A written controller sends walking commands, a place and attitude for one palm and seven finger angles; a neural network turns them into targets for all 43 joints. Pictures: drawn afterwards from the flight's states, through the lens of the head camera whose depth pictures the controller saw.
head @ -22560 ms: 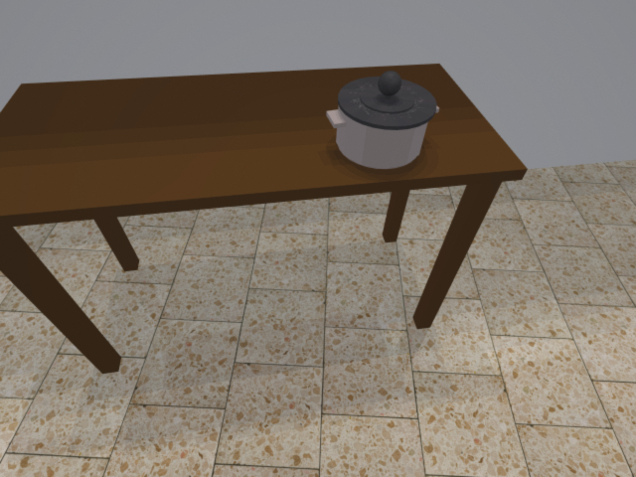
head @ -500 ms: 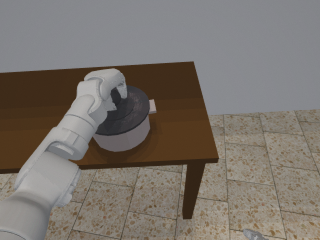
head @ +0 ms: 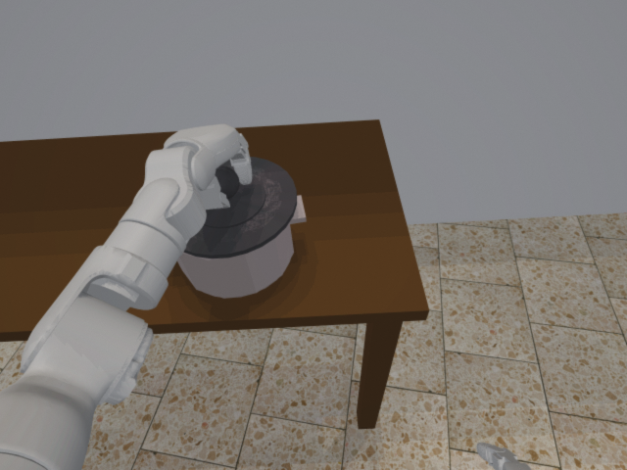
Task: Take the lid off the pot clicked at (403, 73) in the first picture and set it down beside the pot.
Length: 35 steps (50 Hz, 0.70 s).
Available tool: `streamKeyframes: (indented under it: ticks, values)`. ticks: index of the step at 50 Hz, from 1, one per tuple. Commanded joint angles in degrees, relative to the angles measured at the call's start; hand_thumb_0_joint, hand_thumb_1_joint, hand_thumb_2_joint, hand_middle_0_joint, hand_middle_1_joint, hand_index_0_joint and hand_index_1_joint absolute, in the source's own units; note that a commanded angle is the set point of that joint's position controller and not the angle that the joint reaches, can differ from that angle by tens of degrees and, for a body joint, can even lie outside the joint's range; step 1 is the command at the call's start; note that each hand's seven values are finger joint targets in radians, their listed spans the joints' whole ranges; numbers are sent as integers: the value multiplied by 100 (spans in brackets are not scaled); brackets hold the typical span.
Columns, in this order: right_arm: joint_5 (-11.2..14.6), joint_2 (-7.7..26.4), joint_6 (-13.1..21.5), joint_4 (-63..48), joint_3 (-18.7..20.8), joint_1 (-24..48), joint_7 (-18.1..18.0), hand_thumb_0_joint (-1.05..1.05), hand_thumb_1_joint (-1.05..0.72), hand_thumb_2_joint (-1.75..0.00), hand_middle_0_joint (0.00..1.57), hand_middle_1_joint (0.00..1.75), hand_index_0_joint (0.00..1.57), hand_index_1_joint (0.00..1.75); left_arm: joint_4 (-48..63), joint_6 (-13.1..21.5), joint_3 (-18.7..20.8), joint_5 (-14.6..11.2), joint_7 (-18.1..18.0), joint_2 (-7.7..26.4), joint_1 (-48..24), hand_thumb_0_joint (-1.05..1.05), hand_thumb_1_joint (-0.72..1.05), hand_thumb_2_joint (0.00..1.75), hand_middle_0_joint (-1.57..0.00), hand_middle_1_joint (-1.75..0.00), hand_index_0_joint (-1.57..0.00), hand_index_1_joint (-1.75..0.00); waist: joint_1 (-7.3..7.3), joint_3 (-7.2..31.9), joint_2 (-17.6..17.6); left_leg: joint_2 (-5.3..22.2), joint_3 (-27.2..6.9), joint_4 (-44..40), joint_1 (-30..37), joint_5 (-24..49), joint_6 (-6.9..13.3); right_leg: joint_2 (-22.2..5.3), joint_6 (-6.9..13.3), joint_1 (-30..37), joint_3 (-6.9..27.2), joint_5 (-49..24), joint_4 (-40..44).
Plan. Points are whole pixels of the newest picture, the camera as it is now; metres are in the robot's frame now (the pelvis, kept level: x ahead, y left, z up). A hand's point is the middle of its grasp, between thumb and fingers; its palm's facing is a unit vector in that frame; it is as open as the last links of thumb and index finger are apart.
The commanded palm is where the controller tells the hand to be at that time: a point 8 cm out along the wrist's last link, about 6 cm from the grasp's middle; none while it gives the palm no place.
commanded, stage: lift the lid straight up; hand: left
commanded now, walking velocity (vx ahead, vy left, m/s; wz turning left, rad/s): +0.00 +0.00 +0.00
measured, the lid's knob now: (222, 182) +0.47 +0.14 +0.13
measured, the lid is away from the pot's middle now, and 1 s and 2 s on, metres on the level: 0.01 0.02 0.02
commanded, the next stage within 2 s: move the lid sideways beside the pot in 1.66 s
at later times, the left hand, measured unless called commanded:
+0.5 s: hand (202, 164) +0.43 +0.14 +0.19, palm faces -0.31 -0.08 -0.95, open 7.4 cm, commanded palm +0.43 +0.14 +0.27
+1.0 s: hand (202, 128) +0.45 +0.13 +0.23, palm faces -0.27 -0.11 -0.95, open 7.4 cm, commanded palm +0.44 +0.14 +0.31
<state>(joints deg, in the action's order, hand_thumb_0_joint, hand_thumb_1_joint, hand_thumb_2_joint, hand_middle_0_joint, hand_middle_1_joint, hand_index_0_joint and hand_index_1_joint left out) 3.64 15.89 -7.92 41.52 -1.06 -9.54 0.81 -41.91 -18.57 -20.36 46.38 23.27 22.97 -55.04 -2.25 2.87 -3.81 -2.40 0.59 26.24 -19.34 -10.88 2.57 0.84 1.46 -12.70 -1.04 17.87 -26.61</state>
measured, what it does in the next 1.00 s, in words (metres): stands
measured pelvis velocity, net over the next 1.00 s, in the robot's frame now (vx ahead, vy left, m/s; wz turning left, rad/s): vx -0.01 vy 0.01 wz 0.00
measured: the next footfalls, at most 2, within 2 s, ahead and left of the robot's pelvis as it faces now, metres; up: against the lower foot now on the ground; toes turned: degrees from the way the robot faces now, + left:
none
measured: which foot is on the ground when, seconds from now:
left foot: down 0.00-1.00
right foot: down 0.00-1.00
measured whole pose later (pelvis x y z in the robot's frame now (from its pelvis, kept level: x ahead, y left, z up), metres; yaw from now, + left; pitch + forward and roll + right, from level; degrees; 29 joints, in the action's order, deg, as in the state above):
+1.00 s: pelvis -0.01 +0.01 +0.00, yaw +0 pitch +3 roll +0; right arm 3.1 16.3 -6.0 42.8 -1.4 -11.5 0.5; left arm -49.7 -21.2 -18.3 48.6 29.6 23.5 -69.3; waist -2.8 3.3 -4.0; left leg -2.9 0.9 24.1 -18.2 -9.4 3.1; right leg 0.3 1.0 -12.0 -0.7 16.8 -25.5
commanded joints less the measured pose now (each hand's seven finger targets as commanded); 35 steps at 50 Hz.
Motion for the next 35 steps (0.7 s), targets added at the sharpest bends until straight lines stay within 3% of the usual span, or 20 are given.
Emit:
streamKeyframes:
  ticks: [1, 4, 5, 6, 12, 16, 18, 20, 21, 23, 25, 29, 31, 32, 33, 34, 35]
  values:
    - [4, 714, 169, -686, 186, 457, -13, 0, -90, -90, 20, 30, 20, 30, 1273, -46, 897, 265, -387, 1483, -3431, 0, 72, 89, -86, -106, -85, -106, 24, 2445, 353, -168, -227, 109, 1984, 2157, 191, 251, 80, -3, 65, -2724, 143]
    - [16, 707, 119, -715, 176, 538, 21, 0, -90, -90, 20, 30, 20, 30, 1217, -179, 692, 255, -323, 1243, -3365, 0, 72, 89, -86, -106, -85, -106, 24, 2357, 488, -182, -202, 77, 1870, 2067, 185, 238, 62, 16, 44, -2694, 143]
    - [28, 723, 108, -705, 172, 549, 25, 0, -90, -90, 20, 30, 20, 30, 1184, -223, 817, 282, -323, 1404, -3354, 0, 72, 89, -86, -106, -85, -106, 45, 2339, 485, -164, -230, 52, 1864, 2072, 178, 248, 73, 19, 36, -2641, 139]
    - [23, 716, 109, -731, 173, 595, 29, 0, -90, -90, 20, 30, 20, 30, 1247, -266, 687, 290, -290, 1265, -3480, 0, 72, 89, -86, -106, -85, -106, 23, 2288, 446, -176, -212, 49, 1896, 2009, 179, 246, 68, -51, 33, -2592, 159]
    - [-14, 722, 169, -780, 175, 621, -35, 0, -90, -90, 20, 30, 20, 30, 1500, -314, 785, 266, -92, 1453, -3871, 0, 72, 89, -86, -106, -85, -106, -1, 2494, 540, -215, -225, 77, 2004, 1991, 229, 229, 59, 48, 73, -2684, 211]
    - [14, 694, 165, -673, 137, 586, -85, 0, -90, -90, 20, 30, 20, 30, 1007, -348, 557, 289, 4, 1254, -4077, 0, 72, 89, -86, -106, -85, -106, -95, 1989, 587, -213, -239, -44, 1838, 1432, 209, 237, 54, -282, 31, -2102, 301]
    - [-4, 690, 206, -674, 133, 539, -97, 0, -90, -90, 20, 30, 20, 30, 1047, -304, 519, 297, 32, 1240, -4356, 0, 72, 89, -86, -106, -85, -106, -109, 2107, 469, -228, -274, -54, 1927, 1400, 212, 241, 79, -297, 37, -2037, 311]
    - [-20, 713, 243, -632, 132, 477, -129, 0, -90, -90, 20, 30, 20, 30, 973, -234, 742, 338, 28, 1543, -4528, 0, 72, 89, -86, -106, -85, -106, -92, 2300, 450, -221, -294, -68, 1970, 1317, 206, 231, 78, -230, 63, -1967, 318]
    - [-14, 671, 270, -655, 118, 500, -134, 0, -90, -90, 20, 30, 20, 30, 974, -196, 536, 328, 55, 1305, -4620, 0, 72, 89, -86, -106, -85, -106, -122, 2269, 435, -236, -287, -65, 1984, 1304, 209, 227, 77, -276, 54, -1949, 319]
    - [-25, 656, 319, -690, 141, 466, -112, 0, -90, -90, 20, 30, 20, 30, 1142, -121, 487, 329, 69, 1220, -4642, 0, 72, 89, -86, -106, -85, -106, -105, 2447, 337, -216, -307, -54, 2127, 1456, 207, 228, 93, -224, 54, -2019, 302]
    - [-18, 689, 282, -600, 133, 426, -124, 0, -90, -90, 20, 30, 20, 30, 691, -169, 516, 340, 75, 1245, -4566, 0, 72, 89, -86, -106, -85, -106, -119, 2164, 437, -211, -277, -107, 1921, 1224, 200, 224, 86, -300, 44, -1847, 350]
    - [-35, 730, 277, -541, 124, 341, -132, 0, -90, -90, 20, 30, 20, 30, 336, -200, 718, 388, 103, 1489, -4706, 0, 72, 89, -86, -106, -85, -106, -90, 2093, 629, -220, -262, -161, 1749, 1230, 219, 212, 88, -183, 38, -1952, 360]
    - [-30, 701, 326, -599, 138, 386, -114, 0, -90, -90, 20, 30, 20, 30, 582, -152, 647, 393, 115, 1406, -4884, 0, 72, 89, -86, -106, -85, -106, -72, 2277, 507, -216, -283, -157, 1909, 1298, 216, 210, 88, -162, 51, -1965, 333]
    - [-40, 702, 344, -668, 171, 411, -94, 0, -90, -90, 20, 30, 20, 30, 948, -106, 517, 345, 125, 1217, -4915, 0, 72, 89, -86, -106, -85, -106, -68, 2503, 241, -199, -305, -128, 2115, 1532, 199, 207, 115, -133, 32, -2069, 329]
    - [-59, 685, 378, -664, 169, 364, -92, 0, -90, -90, 20, 30, 20, 30, 983, -95, 669, 396, 111, 1370, -4846, 0, 72, 89, -86, -106, -85, -106, -33, 2611, 302, -189, -326, -82, 2214, 1723, 215, 224, 117, -75, 54, -2211, 304]
    - [-52, 697, 367, -641, 158, 385, -87, 0, -90, -90, 20, 30, 20, 30, 762, -127, 533, 420, 135, 1224, -4756, 0, 72, 89, -86, -106, -85, -106, -66, 2419, 313, -193, -320, -76, 2129, 1739, 206, 230, 121, -169, 32, -2199, 308]
    - [-46, 699, 338, -593, 160, 334, -85, 0, -90, -90, 20, 30, 20, 30, 444, -207, 587, 406, 155, 1245, -4633, 0, 72, 89, -86, -106, -85, -106, -69, 2163, 539, -206, -284, -116, 1949, 1505, 222, 236, 96, -206, 31, -2076, 364]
